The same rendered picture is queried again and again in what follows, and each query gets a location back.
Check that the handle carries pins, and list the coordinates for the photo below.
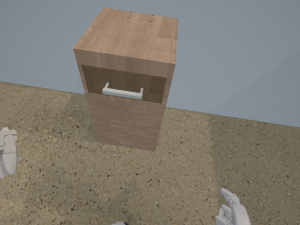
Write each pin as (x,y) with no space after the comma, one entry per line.
(122,93)

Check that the cabinet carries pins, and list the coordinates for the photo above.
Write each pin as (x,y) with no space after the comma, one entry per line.
(132,42)

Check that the drawer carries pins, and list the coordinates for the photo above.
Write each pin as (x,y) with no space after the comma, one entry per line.
(153,86)

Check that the left robot hand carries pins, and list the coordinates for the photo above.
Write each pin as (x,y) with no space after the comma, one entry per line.
(8,152)

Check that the right robot hand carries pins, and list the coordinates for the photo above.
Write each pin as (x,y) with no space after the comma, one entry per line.
(238,215)

